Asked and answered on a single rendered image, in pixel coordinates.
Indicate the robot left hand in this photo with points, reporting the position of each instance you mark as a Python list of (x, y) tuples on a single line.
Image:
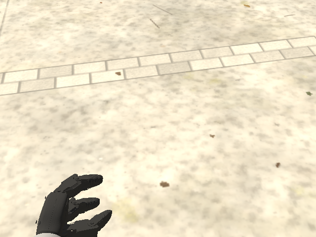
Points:
[(61, 206)]

